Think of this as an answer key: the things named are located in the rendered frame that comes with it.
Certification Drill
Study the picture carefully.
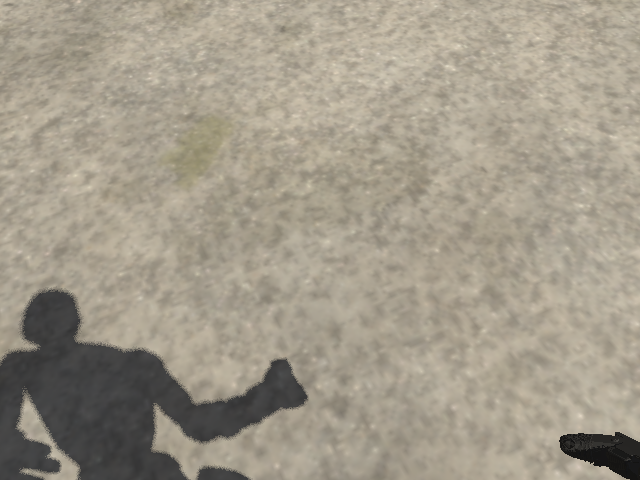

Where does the right robot hand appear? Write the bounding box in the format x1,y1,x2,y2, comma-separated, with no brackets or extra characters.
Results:
559,432,640,480

